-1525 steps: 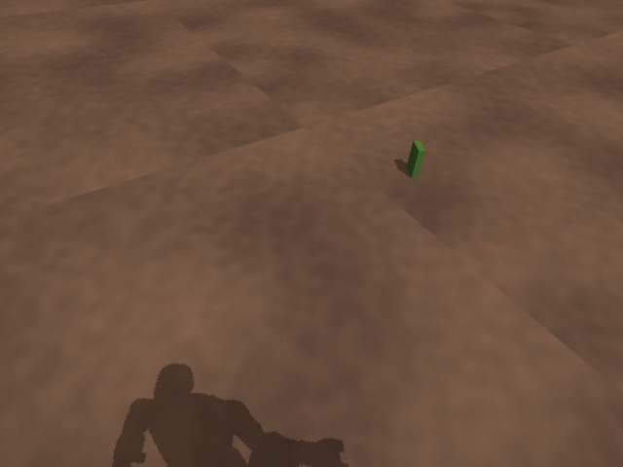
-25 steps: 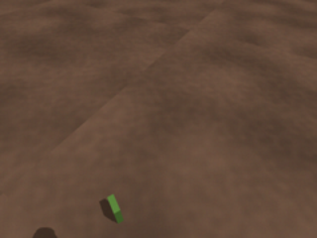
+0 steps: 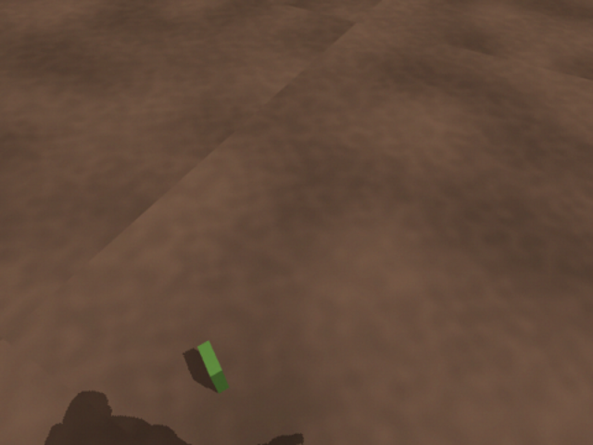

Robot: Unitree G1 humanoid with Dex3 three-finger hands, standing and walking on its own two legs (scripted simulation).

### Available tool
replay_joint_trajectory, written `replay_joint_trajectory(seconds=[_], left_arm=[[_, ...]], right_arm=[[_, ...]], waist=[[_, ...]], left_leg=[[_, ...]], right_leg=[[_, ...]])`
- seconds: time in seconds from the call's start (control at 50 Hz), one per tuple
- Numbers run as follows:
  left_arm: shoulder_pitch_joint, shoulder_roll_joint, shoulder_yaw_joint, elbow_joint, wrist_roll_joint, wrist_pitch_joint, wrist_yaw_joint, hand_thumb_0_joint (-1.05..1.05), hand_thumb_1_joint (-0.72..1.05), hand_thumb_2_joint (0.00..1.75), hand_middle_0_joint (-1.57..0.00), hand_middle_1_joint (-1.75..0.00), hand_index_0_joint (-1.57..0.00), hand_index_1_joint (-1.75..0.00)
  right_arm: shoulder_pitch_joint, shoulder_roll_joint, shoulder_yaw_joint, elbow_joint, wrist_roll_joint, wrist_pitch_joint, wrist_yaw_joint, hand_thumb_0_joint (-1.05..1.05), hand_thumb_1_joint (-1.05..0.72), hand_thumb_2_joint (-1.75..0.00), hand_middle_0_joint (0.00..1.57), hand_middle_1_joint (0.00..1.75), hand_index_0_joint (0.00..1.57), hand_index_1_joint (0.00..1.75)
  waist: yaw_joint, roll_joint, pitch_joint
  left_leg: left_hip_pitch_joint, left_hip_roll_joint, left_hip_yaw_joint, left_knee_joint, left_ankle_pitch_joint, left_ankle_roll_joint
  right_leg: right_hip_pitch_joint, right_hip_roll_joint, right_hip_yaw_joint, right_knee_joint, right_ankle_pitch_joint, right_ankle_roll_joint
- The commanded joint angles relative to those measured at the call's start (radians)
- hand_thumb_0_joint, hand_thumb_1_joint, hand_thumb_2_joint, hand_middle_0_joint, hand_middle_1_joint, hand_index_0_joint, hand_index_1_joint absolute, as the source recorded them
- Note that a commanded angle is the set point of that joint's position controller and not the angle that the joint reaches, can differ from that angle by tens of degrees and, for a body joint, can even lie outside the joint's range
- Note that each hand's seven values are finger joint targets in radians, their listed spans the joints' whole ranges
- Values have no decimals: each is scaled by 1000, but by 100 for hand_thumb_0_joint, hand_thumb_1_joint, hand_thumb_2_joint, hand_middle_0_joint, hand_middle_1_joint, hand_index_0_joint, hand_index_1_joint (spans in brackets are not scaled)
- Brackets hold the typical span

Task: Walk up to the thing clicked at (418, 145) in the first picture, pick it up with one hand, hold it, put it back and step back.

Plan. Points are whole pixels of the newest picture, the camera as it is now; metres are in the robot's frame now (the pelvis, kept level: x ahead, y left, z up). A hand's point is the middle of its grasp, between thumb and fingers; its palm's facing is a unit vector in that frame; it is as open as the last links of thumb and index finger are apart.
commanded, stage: step back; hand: left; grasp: from the side
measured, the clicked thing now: (213, 367) +0.45 +0.24 -0.69
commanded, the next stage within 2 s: none
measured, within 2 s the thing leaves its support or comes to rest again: neither
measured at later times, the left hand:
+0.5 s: hand out of the picture +0.04 +0.28 -0.17, palm faces +0.01 -0.93 -0.38, open 7.3 cm
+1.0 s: hand out of the picture -0.09 +0.27 -0.15, palm faces -0.06 -0.91 -0.41, open 7.3 cm
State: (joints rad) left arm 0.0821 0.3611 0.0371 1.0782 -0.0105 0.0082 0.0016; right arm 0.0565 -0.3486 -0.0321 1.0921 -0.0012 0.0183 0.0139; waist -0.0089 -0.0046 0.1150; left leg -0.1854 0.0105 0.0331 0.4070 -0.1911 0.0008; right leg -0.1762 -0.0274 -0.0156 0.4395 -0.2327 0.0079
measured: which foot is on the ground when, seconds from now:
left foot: down 0.00-0.18, up 0.20-0.44, down 0.46-0.90, up 0.92-1.00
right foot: down 0.00-0.50, up 0.52-0.84, down 0.86-1.00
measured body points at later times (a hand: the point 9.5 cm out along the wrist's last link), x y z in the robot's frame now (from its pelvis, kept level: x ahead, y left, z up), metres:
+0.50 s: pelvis -0.10 +0.02 -0.03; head -0.02 +0.03 +0.41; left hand +0.04 +0.33 -0.15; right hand -0.02 -0.30 -0.15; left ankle -0.14 +0.13 -0.75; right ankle +0.00 -0.12 -0.74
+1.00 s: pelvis -0.20 +0.02 -0.01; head -0.14 -0.01 +0.43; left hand -0.09 +0.32 -0.12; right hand -0.09 -0.29 -0.15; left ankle -0.21 +0.15 -0.68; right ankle -0.18 -0.09 -0.74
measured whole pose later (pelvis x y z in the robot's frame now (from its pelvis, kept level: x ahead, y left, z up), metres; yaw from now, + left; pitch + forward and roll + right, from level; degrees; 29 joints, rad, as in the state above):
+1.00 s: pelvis -0.20 +0.02 -0.01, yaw -3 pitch -3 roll +2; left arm 0.16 0.34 0.06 0.85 0.03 0.03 0.00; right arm 0.09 -0.37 -0.05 0.87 0.00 0.07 -0.01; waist 0.02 0.02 0.19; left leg -0.42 -0.10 -0.11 1.08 -0.54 0.00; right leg -0.29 0.03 0.07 0.61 -0.28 -0.04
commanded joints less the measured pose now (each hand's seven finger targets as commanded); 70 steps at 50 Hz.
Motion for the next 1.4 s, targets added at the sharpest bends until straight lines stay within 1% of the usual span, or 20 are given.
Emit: replay_joint_trajectory(seconds=[0.0, 0.1, 0.16, 0.2, 0.26, 0.44, 0.48, 0.5, 0.52, 0.58, 0.76, 0.84, 0.9, 0.98, 1.1, 1.2, 1.24, 1.28, 1.32, 1.38], left_arm=[[-10, 214, 47, -107, 6, -1, 18, 0, 90, 90, -20, -30, -20, -30], [59, 223, 54, -131, 21, 13, 12, 0, 90, 90, -20, -30, -20, -30], [26, 345, 88, -175, 39, 3, 14, 0, 90, 90, -20, -30, -20, -30], [-13, 365, 98, -217, 59, -6, 22, 0, 90, 90, -20, -30, -20, -30], [-108, 276, 83, -258, 55, 0, 27, 0, 90, 90, -20, -30, -20, -30], [-12, 274, 86, -296, 21, 41, 25, 0, 90, 90, -20, -30, -20, -30], [22, 176, 65, -311, 12, 44, 25, 0, 90, 90, -20, -30, -20, -30], [-77, 219, 84, -322, 33, 41, 42, 0, 90, 90, -20, -30, -20, -30], [-104, 239, 87, -314, 43, 38, 44, 0, 90, 90, -20, -30, -20, -30], [32, 197, 80, -279, 7, 38, 32, 0, 90, 90, -20, -30, -20, -30], [50, 176, 79, -305, 29, 3, 25, 0, 90, 90, -20, -30, -20, -30], [146, 222, 95, -260, 49, -16, 29, 0, 90, 90, -20, -30, -20, -30], [38, 350, 121, -331, 49, -16, 26, 0, 90, 90, -20, -30, -20, -30], [-15, 235, 100, -362, 40, -5, 30, 0, 90, 90, -20, -30, -20, -30], [106, 216, 100, -371, 49, 14, 34, 0, 90, 90, -20, -30, -20, -30], [25, 236, 88, -409, 29, 44, 23, 0, 90, 90, -20, -30, -20, -30], [45, 176, 77, -411, 24, 47, 24, 0, 90, 90, -20, -30, -20, -30], [-27, 252, 109, -399, 44, 44, 39, 0, 90, 90, -20, -30, -20, -30], [59, 216, 104, -356, 23, 46, 29, 0, 90, 90, -20, -30, -20, -30], [129, 215, 112, -329, 31, 47, 21, 0, 90, 90, -20, -30, -20, -30]], right_arm=[[-9, -263, -65, -103, 7, 2, -16, 0, -90, -90, 20, 30, 20, 30], [-50, -269, -80, -175, 4, 19, -14, 0, -90, -90, 20, 30, 20, 30], [-44, -206, -68, -202, 5, 35, -8, 0, -90, -90, 20, 30, 20, 30], [29, -220, -74, -200, -9, 46, -11, 0, -90, -90, 20, 30, 20, 30], [111, -229, -77, -180, 21, 39, -7, 0, -90, -90, 20, 30, 20, 30], [195, -218, -68, -179, -39, 3, -32, 0, -90, -90, 20, 30, 20, 30], [117, -370, -105, -209, -60, 0, -25, 0, -90, -90, 20, 30, 20, 30], [118, -439, -118, -229, -49, 1, -22, 0, -90, -90, 20, 30, 20, 30], [94, -401, -115, -235, -45, -5, -29, 0, -90, -90, 20, 30, 20, 30], [12, -266, -75, -261, -44, -7, -46, 0, -90, -90, 20, 30, 20, 30], [105, -270, -83, -282, -19, 5, -46, 0, -90, -90, 20, 30, 20, 30], [42, -235, -68, -304, 11, 18, -37, 0, -90, -90, 20, 30, 20, 30], [42, -240, -78, -303, 6, 33, -53, 0, -90, -90, 20, 30, 20, 30], [119, -233, -66, -261, 7, 24, -46, 0, -90, -90, 20, 30, 20, 30], [103, -212, -50, -291, -1, 4, -56, 0, -90, -90, 20, 30, 20, 30], [228, -219, -76, -241, -28, -8, -46, 0, -90, -90, 20, 30, 20, 30], [145, -370, -106, -270, -57, -8, -35, 0, -90, -90, 20, 30, 20, 30], [67, -387, -111, -300, -44, -19, -37, 0, -90, -90, 20, 30, 20, 30], [-7, -287, -77, -315, -57, -24, -41, 0, -90, -90, 20, 30, 20, 30], [46, -247, -79, -312, -36, -30, -43, 0, -90, -90, 20, 30, 20, 30]], waist=[[-10, 65, -184], [18, 81, -217], [49, -217, -156], [29, -196, -141], [-14, -133, -165], [-11, -158, -192], [32, 243, -161], [-56, 300, -133], [-54, 245, -98], [47, 149, -86], [-26, 174, -167], [21, 39, -229], [41, -253, -98], [2, -114, -103], [72, -195, -200], [-7, -168, -197], [6, 242, -136], [-24, 232, -59], [52, 135, -52], [51, 122, -88]], left_leg=[[17, 157, -135, 16, 342, 121], [-80, 150, -144, 121, 165, 156], [-173, -123, -34, 545, -305, 35], [-205, -93, -169, 750, -406, 33], [-207, -120, -155, 801, -305, 14], [-34, -26, -38, -57, 28, 13], [130, 279, -472, -77, 331, 121], [-35, 378, -560, -90, 322, 270], [-81, 371, -539, -93, 316, 296], [59, 155, -202, 37, 542, 112], [182, 204, -218, 155, 488, 204], [-39, 125, -172, 292, 190, 104], [-182, -77, -192, 782, -481, -3], [-228, -146, -190, 828, -319, -8], [-315, -85, -121, 476, -343, -41], [2, -37, -54, -14, 12, 11], [57, 301, -540, -123, 73, 147], [-216, 414, -619, -149, 51, 289], [-128, 228, -323, -62, 250, 165], [10, 197, -260, 0, 357, 173]], right_leg=[[-9, -43, 57, 115, 228, -56], [-16, -50, 81, 193, 114, -97], [-101, -338, 416, -125, 273, -274], [-160, -391, 458, -103, 314, -333], [-106, -234, 229, -48, 299, -241], [27, -181, 163, 200, 362, -138], [-365, 100, 23, 439, -322, -34], [-317, 122, 147, 590, -451, -11], [-301, 111, 200, 700, -409, -13], [-399, 148, 222, 756, -229, -40], [-229, 56, 65, 267, -215, 3], [81, -9, 156, -36, 260, -47], [-174, -382, 615, -97, 402, -351], [-99, -161, 253, -20, 411, -208], [214, -168, 257, 55, 468, -222], [-22, -128, 221, 174, 260, -123], [-393, 139, 96, 458, -318, -34], [-272, 115, 240, 777, -380, -19], [-331, 154, 270, 837, -263, -27], [-364, 161, 233, 880, -213, 2]])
